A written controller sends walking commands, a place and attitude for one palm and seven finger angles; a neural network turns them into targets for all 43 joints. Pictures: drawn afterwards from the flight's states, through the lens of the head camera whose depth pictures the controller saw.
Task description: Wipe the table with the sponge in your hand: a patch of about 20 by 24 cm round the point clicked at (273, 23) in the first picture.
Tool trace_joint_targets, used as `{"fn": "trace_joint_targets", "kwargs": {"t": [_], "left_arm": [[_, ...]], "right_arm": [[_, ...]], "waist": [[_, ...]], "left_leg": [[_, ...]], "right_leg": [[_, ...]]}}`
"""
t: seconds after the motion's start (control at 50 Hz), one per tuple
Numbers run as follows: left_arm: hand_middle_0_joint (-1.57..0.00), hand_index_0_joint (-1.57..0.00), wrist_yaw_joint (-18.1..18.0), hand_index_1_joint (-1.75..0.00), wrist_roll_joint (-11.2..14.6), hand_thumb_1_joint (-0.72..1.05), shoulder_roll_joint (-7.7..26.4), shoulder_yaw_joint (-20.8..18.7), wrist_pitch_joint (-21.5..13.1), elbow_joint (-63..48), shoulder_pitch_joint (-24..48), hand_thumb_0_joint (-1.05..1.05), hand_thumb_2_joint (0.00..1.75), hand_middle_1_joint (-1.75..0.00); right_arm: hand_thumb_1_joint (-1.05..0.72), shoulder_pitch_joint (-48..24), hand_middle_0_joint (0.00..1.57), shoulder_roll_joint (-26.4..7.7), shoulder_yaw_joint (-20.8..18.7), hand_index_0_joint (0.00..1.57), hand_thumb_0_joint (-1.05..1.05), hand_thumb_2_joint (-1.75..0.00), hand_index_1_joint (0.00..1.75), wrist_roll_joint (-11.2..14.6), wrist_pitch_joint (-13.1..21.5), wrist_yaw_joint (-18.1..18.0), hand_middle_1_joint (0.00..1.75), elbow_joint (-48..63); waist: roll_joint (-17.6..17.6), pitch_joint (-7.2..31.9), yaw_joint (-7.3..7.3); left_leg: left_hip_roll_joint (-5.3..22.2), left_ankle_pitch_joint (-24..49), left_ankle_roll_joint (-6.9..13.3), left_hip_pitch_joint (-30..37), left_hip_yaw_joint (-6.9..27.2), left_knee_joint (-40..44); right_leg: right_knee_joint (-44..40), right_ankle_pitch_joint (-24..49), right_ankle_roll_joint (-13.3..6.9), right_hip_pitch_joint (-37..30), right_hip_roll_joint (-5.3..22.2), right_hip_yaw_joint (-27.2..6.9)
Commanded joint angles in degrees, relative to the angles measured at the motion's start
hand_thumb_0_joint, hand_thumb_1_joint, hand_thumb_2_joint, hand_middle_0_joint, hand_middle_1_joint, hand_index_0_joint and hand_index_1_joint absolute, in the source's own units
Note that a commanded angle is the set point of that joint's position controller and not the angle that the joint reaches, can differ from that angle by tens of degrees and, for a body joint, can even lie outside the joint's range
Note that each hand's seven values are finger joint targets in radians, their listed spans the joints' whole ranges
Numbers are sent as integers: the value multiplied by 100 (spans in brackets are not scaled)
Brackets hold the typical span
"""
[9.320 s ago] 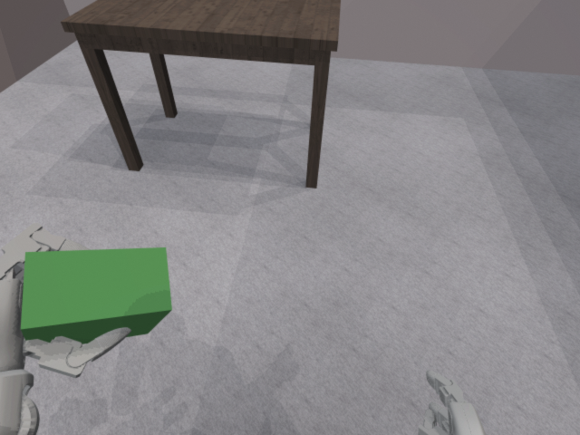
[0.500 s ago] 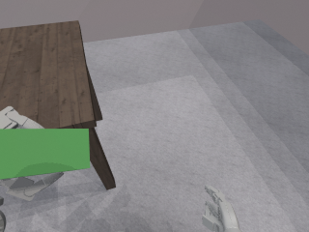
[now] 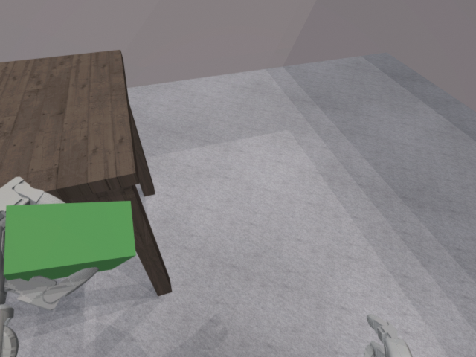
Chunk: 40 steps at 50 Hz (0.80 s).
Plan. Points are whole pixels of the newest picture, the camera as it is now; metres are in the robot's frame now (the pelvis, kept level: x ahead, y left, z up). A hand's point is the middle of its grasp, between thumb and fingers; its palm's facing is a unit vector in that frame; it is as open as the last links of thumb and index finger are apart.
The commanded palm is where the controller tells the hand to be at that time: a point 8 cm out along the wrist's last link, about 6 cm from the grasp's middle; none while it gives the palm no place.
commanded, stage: come to a stop and stand still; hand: left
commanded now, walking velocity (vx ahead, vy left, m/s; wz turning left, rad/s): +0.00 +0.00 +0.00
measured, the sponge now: (87, 242) +0.22 +0.21 +0.16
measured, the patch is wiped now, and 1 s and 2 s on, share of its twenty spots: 0.00 0.00 0.00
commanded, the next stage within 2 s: look again from close up in 0.78 s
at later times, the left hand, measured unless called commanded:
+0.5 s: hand (29, 286) +0.16 +0.24 +0.17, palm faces +0.41 -0.80 -0.45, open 10.2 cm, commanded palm +0.10 +0.28 +0.18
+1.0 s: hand out of the picture +0.13 +0.30 +0.22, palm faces +0.58 -0.69 -0.43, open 10.2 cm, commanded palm +0.05 +0.28 +0.18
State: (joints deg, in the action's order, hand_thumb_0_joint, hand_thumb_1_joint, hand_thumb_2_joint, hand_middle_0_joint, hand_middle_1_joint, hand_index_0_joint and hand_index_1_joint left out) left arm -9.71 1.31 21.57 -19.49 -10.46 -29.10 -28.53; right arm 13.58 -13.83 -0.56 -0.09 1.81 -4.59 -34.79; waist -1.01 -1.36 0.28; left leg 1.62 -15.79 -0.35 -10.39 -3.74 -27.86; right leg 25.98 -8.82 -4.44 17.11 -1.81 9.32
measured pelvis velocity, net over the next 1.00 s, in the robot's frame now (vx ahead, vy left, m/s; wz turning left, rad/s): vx -0.09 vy -0.01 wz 0.06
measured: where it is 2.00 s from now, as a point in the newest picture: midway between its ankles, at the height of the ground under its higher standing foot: outside the picture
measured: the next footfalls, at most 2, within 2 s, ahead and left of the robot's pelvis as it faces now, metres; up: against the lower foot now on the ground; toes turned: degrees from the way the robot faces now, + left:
left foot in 0.90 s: -0.06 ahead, +0.12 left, +0.00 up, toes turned +6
right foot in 1.76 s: +0.03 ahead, -0.04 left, +0.00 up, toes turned -7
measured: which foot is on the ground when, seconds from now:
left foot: down 0.00-0.62, up 0.64-0.88, down 0.90-1.00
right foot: down 0.00-1.00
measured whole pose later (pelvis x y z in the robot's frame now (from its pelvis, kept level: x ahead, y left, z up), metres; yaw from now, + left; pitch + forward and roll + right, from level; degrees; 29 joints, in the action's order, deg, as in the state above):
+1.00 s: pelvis -0.09 -0.01 -0.01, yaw +4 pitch -2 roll +2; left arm -5.9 2.5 29.7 -27.7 -14.6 -15.3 -8.3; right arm 15.2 -12.2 2.6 0.5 7.6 -1.6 -30.6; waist -1.4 -4.1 3.3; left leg 0.4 -18.5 -0.5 -12.5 -4.5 -33.7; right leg 30.5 -8.0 -1.9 24.5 -0.7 5.3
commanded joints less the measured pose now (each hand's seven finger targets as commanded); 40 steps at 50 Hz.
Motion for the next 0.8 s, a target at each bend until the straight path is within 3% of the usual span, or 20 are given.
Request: {"fn": "trace_joint_targets", "kwargs": {"t": [0.0, 0.04, 0.1, 0.16, 0.2, 0.24, 0.28, 0.32, 0.38, 0.44, 0.48, 0.52, 0.54, 0.56, 0.6, 0.62, 0.64, 0.68, 0.74, 0.78], "left_arm": [[-120, -120, -65, -160, -66, 10, 808, -470, -395, -1038, 729, 0, 130, -160], [-120, -120, -33, -160, -72, 10, 779, -426, -345, -855, 810, 0, 130, -160], [-120, -120, 7, -160, -95, 10, 779, -442, -315, -724, 892, 0, 130, -160], [-120, -120, 7, -160, -78, 10, 875, -472, -262, -835, 1045, 0, 130, -160], [-120, -120, -43, -160, -75, 10, 874, -473, -222, -815, 910, 0, 130, -160], [-120, -120, -79, -160, -63, 10, 889, -510, -200, -841, 783, 0, 130, -160], [-120, -120, -92, -160, -41, 10, 874, -503, -203, -925, 625, 0, 130, -160], [-120, -120, -110, -160, -27, 10, 940, -570, -243, -1047, 550, 0, 130, -160], [-120, -120, -127, -160, -82, 10, 903, -512, -278, -1323, 727, 0, 130, -160], [-120, -120, -58, -160, -104, 10, 829, -598, -241, -929, 760, 0, 130, -160], [-120, -120, 26, -160, -91, 10, 779, -608, -230, -686, 652, 0, 130, -160], [-120, -120, 73, -160, -68, 10, 703, -578, -238, -407, 254, 0, 130, -160], [-120, -120, 77, -160, -64, 10, 726, -594, -268, -444, 276, 0, 130, -160], [-120, -120, 84, -160, -79, 10, 762, -589, -258, -558, 424, 0, 130, -160], [-120, -120, 60, -160, -80, 10, 929, -591, -256, -928, 760, 0, 130, -160], [-120, -120, 9, -160, -96, 10, 1034, -632, -285, -1108, 966, 0, 130, -160], [-120, -120, -31, -160, -103, 10, 1022, -635, -318, -1081, 970, 0, 130, -160], [-120, -120, -64, -160, -85, 10, 1032, -655, -344, -1070, 876, 0, 130, -160], [-120, -120, -100, -160, -87, 10, 1022, -730, -418, -997, 543, 0, 130, -160], [-120, -120, -115, -160, -79, 10, 960, -747, -441, -955, 350, 0, 130, -160]], "right_arm": [[-90, -680, 20, -489, -23, 20, 0, -90, 30, 21, 360, -53, 30, 947], [-90, -613, 20, -484, -48, 20, 0, -90, 30, 41, 413, -30, 30, 927], [-90, -563, 20, -458, -29, 20, 0, -90, 30, 13, 469, 6, 30, 903], [-90, -529, 20, -417, -47, 20, 0, -90, 30, -17, 438, 64, 30, 863], [-90, -501, 20, -289, -2, 20, 0, -90, 30, -24, 405, 85, 30, 800], [-90, -517, 20, -256, 23, 20, 0, -90, 30, -39, 347, 98, 30, 783], [-90, -551, 20, -235, 63, 20, 0, -90, 30, -64, 275, 84, 30, 824], [-90, -564, 20, -278, 64, 20, 0, -90, 30, -87, 233, 51, 30, 840], [-90, -615, 20, -353, 59, 20, 0, -90, 30, -119, 198, 10, 30, 949], [-90, -673, 20, -411, -77, 20, 0, -90, 30, -20, 250, 10, 30, 979], [-90, -647, 20, -360, -113, 20, 0, -90, 30, 23, 329, -1, 30, 1012], [-90, -610, 20, -405, -123, 20, 0, -90, 30, 114, 408, 55, 30, 973], [-90, -587, 20, -421, -123, 20, 0, -90, 30, 114, 417, 72, 30, 927], [-90, -592, 20, -405, -141, 20, 0, -90, 30, 105, 425, 79, 30, 926], [-90, -589, 20, -309, -109, 20, 0, -90, 30, 40, 444, 104, 30, 807], [-90, -618, 20, -269, -82, 20, 0, -90, 30, 1, 457, 111, 30, 755], [-90, -624, 20, -248, -65, 20, 0, -90, 30, -33, 459, 107, 30, 698], [-90, -647, 20, -234, -50, 20, 0, -90, 30, -36, 426, 75, 30, 687], [-90, -664, 20, -228, -26, 20, 0, -90, 30, -80, 382, 34, 30, 730], [-90, -632, 20, -229, -6, 20, 0, -90, 30, -101, 323, 41, 30, 772]], "waist": [[1244, 94, 40], [795, 236, 47], [509, 141, 51], [-208, 211, 5], [-419, 498, -24], [-521, 630, -14], [-260, 639, -27], [53, 571, -9], [600, 218, -33], [1287, 244, 35], [1075, 181, 56], [663, 165, 40], [454, 166, -7], [0, 187, 0], [-729, 329, -16], [-796, 461, -1], [-676, 567, -5], [-453, 573, -15], [-296, 702, 72], [-371, 781, 79]], "left_leg": [[1085, -895, 401, -1748, 976, 1388], [877, -771, 325, -1681, 728, 1033], [569, -1541, 249, -1739, 518, 826], [115, -1178, 149, -996, 260, -252], [-11, -821, 133, -669, 253, -757], [-56, -790, 131, -540, 240, -782], [-59, -727, 147, -306, 228, -391], [18, -922, 217, -265, 323, 84], [457, -1520, 363, -978, 878, 929], [1140, -2322, 570, -2548, 1272, 1741], [1208, -2013, 579, -2567, 1147, 1542], [968, -1688, 449, -2116, 816, 965], [809, -1790, 355, -2100, 581, 691], [470, -1773, 240, -1858, 301, 147], [-20, -1233, 71, -1086, 37, -1357], [-87, -1158, 56, -1009, 110, -1980], [-102, -1147, 38, -1064, 165, -2465], [-40, -1009, -6, -1044, 186, -2585], [-117, -1161, 34, -770, 25, -1841], [-177, -1221, 92, -537, -75, -995]], "right_leg": [[114, -766, 513, -1219, 575, -985], [-11, -478, 516, -1301, 617, -1049], [-473, -1470, 482, -1009, 747, -1400], [-1511, -2635, 267, -123, 1296, -2269], [-1774, -2729, 116, -141, 1655, -2544], [-1799, -2744, 42, -167, 1733, -2369], [-1665, -2666, 53, -53, 1604, -2031], [-1527, -2748, 188, 31, 1347, -1784], [-828, -2248, 360, -274, 795, -1355], [1149, -929, 585, -1638, 318, -766], [1239, -821, 630, -1559, 340, -753], [457, -898, 571, -1188, 395, -855], [114, -1228, 509, -1034, 559, -1079], [-424, -1858, 403, -621, 802, -1560], [-1650, -3353, 32, 339, 1729, -2964], [-1928, -3540, -90, 317, 2009, -3254], [-2009, -3556, -120, 215, 2059, -3218], [-1881, -3017, -156, 96, 1921, -2737], [-1772, -2417, -214, -109, 1790, -2338], [-1692, -2144, -184, -312, 1660, -2106]]}}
